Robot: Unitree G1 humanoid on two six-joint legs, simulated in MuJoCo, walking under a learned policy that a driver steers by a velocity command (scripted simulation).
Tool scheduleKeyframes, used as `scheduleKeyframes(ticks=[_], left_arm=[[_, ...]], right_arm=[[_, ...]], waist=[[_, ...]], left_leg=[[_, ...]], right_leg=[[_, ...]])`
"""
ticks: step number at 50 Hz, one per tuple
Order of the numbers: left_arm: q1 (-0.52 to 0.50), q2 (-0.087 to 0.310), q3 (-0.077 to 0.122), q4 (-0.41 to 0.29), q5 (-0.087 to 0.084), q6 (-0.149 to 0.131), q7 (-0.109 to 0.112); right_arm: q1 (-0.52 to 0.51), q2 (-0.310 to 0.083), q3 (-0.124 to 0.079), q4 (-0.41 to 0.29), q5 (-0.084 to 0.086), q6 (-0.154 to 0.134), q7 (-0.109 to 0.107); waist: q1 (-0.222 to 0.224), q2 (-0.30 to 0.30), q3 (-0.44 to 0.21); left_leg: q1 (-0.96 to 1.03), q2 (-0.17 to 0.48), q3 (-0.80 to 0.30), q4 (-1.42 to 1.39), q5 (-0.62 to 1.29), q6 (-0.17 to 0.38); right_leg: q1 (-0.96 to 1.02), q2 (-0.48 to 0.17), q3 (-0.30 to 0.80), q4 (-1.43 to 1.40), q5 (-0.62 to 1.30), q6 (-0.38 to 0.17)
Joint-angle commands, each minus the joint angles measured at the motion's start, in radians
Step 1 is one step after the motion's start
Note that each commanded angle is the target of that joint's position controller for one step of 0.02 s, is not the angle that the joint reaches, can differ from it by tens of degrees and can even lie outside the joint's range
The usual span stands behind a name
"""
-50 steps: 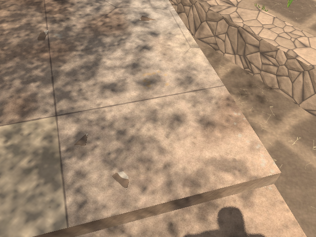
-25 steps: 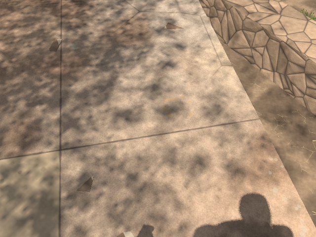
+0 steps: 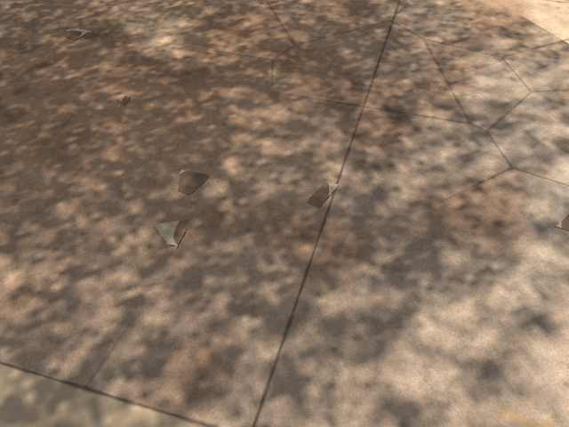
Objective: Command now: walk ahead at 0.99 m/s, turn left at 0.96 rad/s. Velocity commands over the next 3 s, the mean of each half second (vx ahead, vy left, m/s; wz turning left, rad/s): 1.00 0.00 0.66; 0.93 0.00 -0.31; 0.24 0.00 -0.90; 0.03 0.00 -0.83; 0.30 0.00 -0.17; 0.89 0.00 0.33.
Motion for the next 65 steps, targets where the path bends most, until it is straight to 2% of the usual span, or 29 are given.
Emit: scheduleKeyframes(ticks=[1, 4, 9, 12, 13, 14, 15, 16, 18, 29, 31, 33, 34, 35, 36, 37, 39, 43, 45, 49, 50, 53, 54, 55, 56, 57, 59, 62, 65], left_arm=[[0.028, 0.088, -0.002, -0.131, 0.017, 0.033, 0.014], [-0.176, 0.141, -0.003, -0.222, 0.001, 0.055, 0.011], [-0.166, 0.137, -0.006, -0.18, -0.039, 0.053, 0.002], [0.149, 0.261, 0.06, -0.08, -0.051, 0.033, 0.038], [0.346, 0.3, 0.087, -0.016, -0.039, 0.029, 0.055], [0.45, 0.316, 0.089, 0.023, -0.011, 0.026, 0.06], [0.3, 0.375, 0.107, 0.004, 0.021, 0.022, 0.038], [0.156, 0.255, 0.099, -0.042, 0.007, 0.024, 0.021], [0.145, 0.181, 0.08, 0.015, 0.0, 0.014, 0.009], [0.354, 0.233, 0.065, 0.222, -0.058, -0.027, -0.007], [0.378, 0.278, 0.069, 0.246, -0.059, -0.02, 0.001], [0.355, 0.327, 0.074, 0.257, -0.056, 0.001, 0.02], [0.318, 0.324, 0.073, 0.242, -0.057, 0.006, 0.024], [0.34, 0.192, 0.052, 0.205, -0.038, 0.008, 0.018], [0.434, 0.161, 0.045, 0.165, -0.098, 0.013, 0.018], [0.296, 0.233, 0.062, 0.152, -0.079, 0.019, 0.024], [0.218, 0.181, 0.051, 0.149, -0.065, 0.029, 0.007], [0.185, 0.12, 0.051, 0.142, -0.035, 0.096, -0.026], [0.075, 0.109, 0.049, 0.094, -0.029, 0.1, -0.032], [0.006, 0.085, 0.03, 0.071, -0.038, 0.072, -0.063], [0.015, 0.133, 0.055, 0.057, -0.105, 0.049, -0.056], [0.297, 0.293, 0.126, 0.096, -0.092, 0.069, -0.053], [0.414, 0.325, 0.144, 0.129, -0.087, 0.087, -0.035], [0.384, 0.335, 0.137, 0.133, -0.077, 0.096, -0.008], [0.249, 0.396, 0.121, 0.038, 0.01, 0.056, -0.01], [0.16, 0.384, 0.136, -0.047, -0.003, 0.059, -0.02], [0.025, 0.31, 0.121, -0.088, -0.08, 0.057, -0.022], [-0.01, 0.29, 0.118, -0.092, -0.078, 0.066, -0.003], [0.021, 0.304, 0.129, -0.071, -0.086, 0.093, 0.037]], right_arm=[[-0.023, -0.086, -0.02, -0.065, -0.002, -0.069, -0.009], [-0.018, -0.129, -0.028, -0.06, 0.011, -0.092, -0.004], [0.053, -0.206, -0.062, -0.036, 0.025, -0.084, 0.01], [-0.001, -0.246, -0.073, -0.045, -0.001, -0.091, 0.011], [-0.051, -0.196, -0.062, -0.065, -0.011, -0.1, 0.013], [-0.059, -0.013, -0.012, -0.098, -0.035, -0.107, 0.01], [0.173, -0.006, 0.007, -0.133, 0.042, -0.099, 0.009], [0.081, -0.079, 0.006, -0.094, 0.004, -0.081, -0.002], [-0.106, -0.1, 0.003, -0.135, -0.021, -0.067, 0.02], [-0.452, -0.005, 0.079, -0.289, -0.013, -0.061, 0.086], [-0.406, -0.039, 0.067, -0.268, -0.026, -0.062, 0.066], [-0.11, -0.109, 0.029, -0.183, -0.037, -0.063, 0.033], [0.074, -0.164, 0.002, -0.126, -0.047, -0.061, 0.014], [0.174, -0.251, -0.023, -0.1, -0.062, -0.063, -0.003], [0.132, -0.252, -0.025, -0.129, -0.064, -0.06, -0.002], [0.064, -0.178, -0.023, -0.121, -0.037, -0.058, 0.0], [-0.006, -0.089, -0.008, -0.078, -0.031, -0.083, 0.007], [-0.002, -0.03, 0.004, -0.016, 0.008, -0.121, 0.01], [-0.019, -0.012, 0.011, -0.003, 0.013, -0.131, 0.008], [-0.051, -0.062, 0.005, -0.001, 0.026, -0.143, -0.008], [-0.091, -0.161, -0.019, -0.048, 0.036, -0.126, -0.041], [-0.157, -0.238, -0.046, -0.099, 0.05, -0.083, -0.065], [-0.181, -0.192, -0.035, -0.101, 0.061, -0.08, -0.049], [-0.193, -0.047, 0.002, -0.12, 0.022, -0.091, -0.018], [0.093, 0.0, 0.028, -0.162, 0.023, -0.106, -0.003], [0.067, -0.127, 0.018, -0.173, 0.013, -0.112, 0.005], [-0.07, -0.172, -0.003, -0.199, 0.012, -0.093, -0.012], [-0.123, -0.156, -0.01, -0.216, 0.0, -0.049, -0.029], [-0.213, -0.07, 0.01, -0.242, -0.004, -0.046, -0.038]], waist=[[0.085, -0.16, 0.117], [0.034, -0.132, 0.19], [-0.027, 0.02, -0.014], [0.155, 0.058, -0.195], [0.243, 0.017, -0.26], [0.222, -0.217, -0.249], [0.039, -0.449, -0.37], [0.047, -0.169, -0.229], [0.053, 0.039, -0.032], [0.038, -0.07, 0.164], [0.0, -0.122, 0.105], [-0.161, -0.162, -0.064], [-0.252, -0.153, -0.144], [-0.205, 0.07, -0.265], [-0.12, 0.186, -0.421], [-0.125, 0.03, -0.258], [-0.055, -0.025, -0.003], [0.037, 0.036, 0.113], [0.051, 0.028, 0.181], [0.059, 0.015, 0.148], [0.055, 0.056, 0.073], [0.217, 0.109, -0.104], [0.273, -0.008, -0.109], [0.22, -0.298, -0.006], [0.013, -0.367, -0.252], [0.066, -0.179, -0.412], [-0.009, 0.103, -0.179], [-0.048, 0.069, -0.035], [-0.027, 0.034, -0.084]], left_leg=[[0.082, 0.251, -0.569, -0.591, 0.263, 0.118], [-0.055, 0.165, -0.442, -0.722, 0.453, 0.098], [0.247, 0.183, -0.399, -0.643, 0.958, 0.01], [0.436, 0.235, -0.411, -0.188, 1.218, -0.068], [0.271, 0.201, -0.37, 0.085, 1.004, -0.085], [-0.014, 0.123, -0.308, 0.415, 0.035, -0.083], [-0.229, 0.07, -0.27, 0.61, 0.017, -0.11], [-0.275, 0.18, -0.228, 0.583, 0.166, -0.102], [-0.258, 0.227, -0.208, 0.511, 0.225, -0.112], [-0.006, 0.241, 0.042, -0.226, 0.528, -0.092], [0.085, 0.184, 0.063, -0.263, 0.463, -0.067], [0.423, 0.149, 0.011, -0.31, 0.371, -0.044], [0.672, 0.234, -0.076, -0.326, 0.328, -0.034], [0.869, 0.513, -0.374, -0.317, 0.116, -0.031], [0.972, 0.729, -0.874, -0.506, 0.001, 0.057], [0.824, 0.643, -0.751, -0.581, -0.03, 0.032], [0.529, 0.566, -0.495, -0.653, 0.176, 0.0], [0.339, 0.504, -0.202, -0.777, 0.329, -0.061], [0.296, 0.448, -0.011, -0.771, 0.782, -0.099], [0.231, 0.346, 0.206, -0.678, 0.994, -0.159], [0.278, 0.351, 0.168, -0.587, 1.154, -0.2], [0.324, 0.402, 0.122, -0.187, 1.327, -0.242], [0.203, 0.336, 0.122, 0.15, 0.9, -0.268], [-0.036, 0.147, 0.099, 0.563, -0.12, -0.293], [-0.234, 0.11, -0.162, 0.825, -0.201, -0.311], [-0.196, 0.146, -0.273, 0.796, -0.111, -0.28], [-0.224, 0.218, -0.252, 0.6, -0.004, -0.26], [-0.124, 0.243, -0.244, 0.383, 0.018, -0.298], [-0.077, 0.201, -0.205, 0.093, 0.132, -0.326]], right_leg=[[-0.335, -0.04, -0.028, -0.106, -0.14, 0.012], [-0.146, -0.061, -0.127, -0.631, -0.023, 0.036], [0.253, 0.063, -0.17, -1.14, 0.333, 0.015], [0.534, 0.066, -0.154, -1.26, 0.278, -0.013], [0.773, -0.006, -0.115, -1.206, 0.176, -0.037], [0.961, -0.207, 0.115, -1.125, 0.143, -0.031], [1.031, -0.38, 0.723, -1.369, -0.04, -0.187], [0.867, -0.334, 0.667, -1.462, -0.286, -0.217], [0.61, -0.261, 0.439, -1.496, -0.171, -0.202], [0.394, -0.117, -0.14, -1.759, 0.666, -0.115], [0.528, -0.139, -0.162, -1.609, 1.105, -0.11], [0.514, -0.156, -0.149, -1.213, 1.25, -0.1], [0.342, -0.12, -0.148, -0.929, 1.03, -0.092], [0.134, 0.002, -0.147, -0.53, 0.095, -0.104], [-0.088, 0.077, -0.037, -0.24, -0.187, -0.104], [-0.167, 0.009, -0.03, -0.28, -0.037, -0.111], [-0.148, -0.05, -0.036, -0.396, 0.035, -0.1], [-0.136, -0.113, -0.042, -0.485, 0.04, -0.07], [-0.159, -0.091, -0.11, -0.572, 0.123, -0.054], [0.13, 0.038, -0.289, -1.048, 0.487, -0.064], [0.203, 0.086, -0.276, -1.043, 0.491, -0.049], [0.533, 0.146, -0.245, -1.092, 0.447, -0.103], [0.704, 0.093, -0.156, -1.191, 0.572, -0.154], [0.758, 0.023, -0.011, -1.225, 0.937, -0.195], [0.944, -0.237, 0.495, -1.204, 1.162, -0.439], [0.938, -0.276, 0.624, -1.327, 0.896, -0.482], [0.638, -0.174, 0.555, -1.429, 0.413, -0.406], [0.333, -0.07, 0.396, -1.439, 0.628, -0.345], [0.293, 0.026, 0.291, -1.37, 0.795, -0.273]])
Next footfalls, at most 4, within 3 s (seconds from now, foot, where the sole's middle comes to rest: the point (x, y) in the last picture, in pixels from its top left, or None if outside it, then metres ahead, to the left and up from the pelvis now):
0.26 right None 0.46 -0.14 -0.71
0.68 left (239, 310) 0.82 0.18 -0.71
1.08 right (268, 191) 1.25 0.11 -0.71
1.54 left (230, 155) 1.42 0.24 -0.71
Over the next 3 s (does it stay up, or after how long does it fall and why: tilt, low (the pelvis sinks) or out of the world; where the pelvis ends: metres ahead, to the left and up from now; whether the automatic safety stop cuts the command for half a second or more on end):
stays up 1.49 -0.14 0.06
